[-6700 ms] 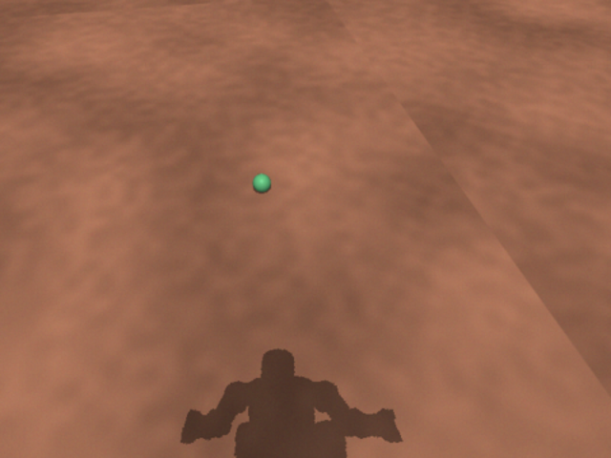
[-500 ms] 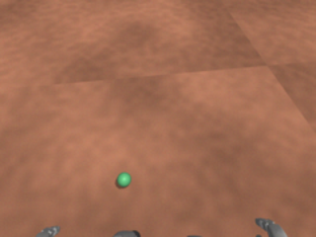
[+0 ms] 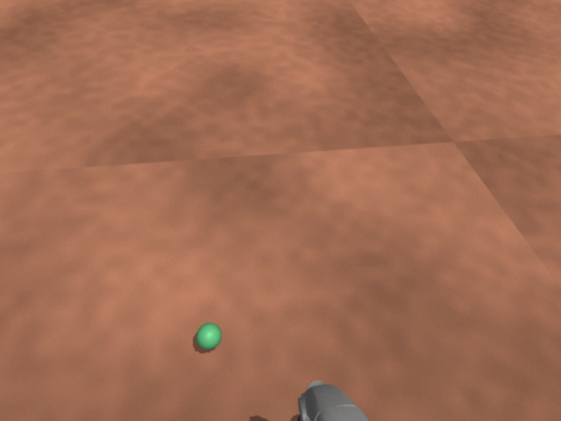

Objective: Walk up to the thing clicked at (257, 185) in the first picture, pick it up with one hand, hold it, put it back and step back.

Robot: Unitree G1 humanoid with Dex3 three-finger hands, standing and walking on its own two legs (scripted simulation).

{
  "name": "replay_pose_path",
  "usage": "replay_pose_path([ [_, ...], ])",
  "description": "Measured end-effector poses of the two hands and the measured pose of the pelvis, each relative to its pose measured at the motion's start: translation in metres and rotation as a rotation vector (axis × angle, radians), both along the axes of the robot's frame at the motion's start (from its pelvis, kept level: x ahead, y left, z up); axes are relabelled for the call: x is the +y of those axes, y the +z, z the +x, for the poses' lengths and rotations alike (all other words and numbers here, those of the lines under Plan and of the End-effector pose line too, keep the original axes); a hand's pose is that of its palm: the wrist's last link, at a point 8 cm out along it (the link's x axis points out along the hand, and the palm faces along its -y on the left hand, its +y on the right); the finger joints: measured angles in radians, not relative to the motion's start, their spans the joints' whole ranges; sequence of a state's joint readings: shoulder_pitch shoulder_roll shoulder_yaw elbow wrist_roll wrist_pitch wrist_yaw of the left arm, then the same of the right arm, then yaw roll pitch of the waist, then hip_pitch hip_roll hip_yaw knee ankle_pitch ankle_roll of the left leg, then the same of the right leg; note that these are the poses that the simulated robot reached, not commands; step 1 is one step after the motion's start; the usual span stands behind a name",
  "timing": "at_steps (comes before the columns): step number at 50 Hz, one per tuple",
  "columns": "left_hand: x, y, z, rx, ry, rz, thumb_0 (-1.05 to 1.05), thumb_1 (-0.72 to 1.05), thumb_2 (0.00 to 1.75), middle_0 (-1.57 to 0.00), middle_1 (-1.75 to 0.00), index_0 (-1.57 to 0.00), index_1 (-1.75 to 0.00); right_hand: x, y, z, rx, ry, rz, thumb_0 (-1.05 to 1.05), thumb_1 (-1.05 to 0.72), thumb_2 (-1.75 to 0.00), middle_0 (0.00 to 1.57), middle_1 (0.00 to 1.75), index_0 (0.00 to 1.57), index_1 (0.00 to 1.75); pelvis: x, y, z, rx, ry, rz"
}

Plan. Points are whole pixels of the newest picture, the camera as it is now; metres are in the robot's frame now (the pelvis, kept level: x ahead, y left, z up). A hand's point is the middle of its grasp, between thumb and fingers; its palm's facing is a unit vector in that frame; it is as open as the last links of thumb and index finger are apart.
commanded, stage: walk up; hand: left
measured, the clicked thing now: (209, 336) +0.48 +0.18 -0.73
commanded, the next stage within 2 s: none
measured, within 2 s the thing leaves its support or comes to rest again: neither
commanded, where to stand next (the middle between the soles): +0.08 -0.02 m, yaw -3 degrees
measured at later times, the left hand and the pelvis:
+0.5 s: hand out of the picture +0.12 +0.27 -0.17, palm faces +0.05 -0.93 -0.37, open 7.4 cm; pelvis -0.05 +0.00 -0.04, yaw +2 degrees
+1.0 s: hand out of the picture +0.03 +0.25 -0.12, palm faces -0.03 -0.89 -0.46, open 7.4 cm; pelvis +0.00 -0.04 +0.00, yaw -2 degrees
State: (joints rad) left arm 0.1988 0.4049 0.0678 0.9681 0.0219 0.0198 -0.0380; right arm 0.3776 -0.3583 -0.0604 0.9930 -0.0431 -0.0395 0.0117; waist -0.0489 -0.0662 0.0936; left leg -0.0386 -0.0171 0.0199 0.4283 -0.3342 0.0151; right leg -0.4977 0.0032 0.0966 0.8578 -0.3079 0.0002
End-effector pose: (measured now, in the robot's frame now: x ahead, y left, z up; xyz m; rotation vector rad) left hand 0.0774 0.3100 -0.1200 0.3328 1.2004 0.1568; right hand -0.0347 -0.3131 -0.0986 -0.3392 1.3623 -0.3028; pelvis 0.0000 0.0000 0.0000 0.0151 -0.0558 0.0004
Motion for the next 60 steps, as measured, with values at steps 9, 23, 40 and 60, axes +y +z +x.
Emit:
replay_pose_path([
  [9,-0.019,-0.005,0.035,-0.02,0.004,0.091,0.01,0.9,0.9,-0.21,-0.3,-0.21,-0.3,-0.021,-0.049,0.063,-0.017,-0.017,0.034,0.01,-0.91,-0.89,0.21,0.3,0.2,0.3,-0.018,-0.026,0.009,-0.001,-0.022,-0.016],
  [23,-0.008,-0.012,0.042,-0.23,0.017,0.047,0.01,0.9,0.9,-0.21,-0.3,-0.21,-0.3,-0.001,-0.043,0.094,-0.133,0.175,-0.003,0.0,-0.91,-0.89,0.21,0.3,0.2,0.3,0.0,-0.04,-0.04,0.017,0.037,0.006],
  [40,0.001,0.0,-0.071,0.085,0.005,0.06,0.01,0.9,0.9,-0.21,-0.3,-0.21,-0.3,-0.043,0.008,0.034,-0.171,0.11,-0.046,0.01,-0.9,-0.89,0.21,0.3,0.21,0.3,-0.023,-0.01,-0.028,0.027,-0.039,-0.031],
  [60,0.003,0.017,0.002,-0.038,0.012,0.162,0.01,0.9,0.9,-0.21,-0.3,-0.21,-0.3,-0.006,-0.043,0.13,-0.181,0.119,0.083,0.01,-0.91,-0.89,0.21,0.3,0.2,0.3,-0.013,-0.023,0.017,0.004,-0.018,-0.013],
])
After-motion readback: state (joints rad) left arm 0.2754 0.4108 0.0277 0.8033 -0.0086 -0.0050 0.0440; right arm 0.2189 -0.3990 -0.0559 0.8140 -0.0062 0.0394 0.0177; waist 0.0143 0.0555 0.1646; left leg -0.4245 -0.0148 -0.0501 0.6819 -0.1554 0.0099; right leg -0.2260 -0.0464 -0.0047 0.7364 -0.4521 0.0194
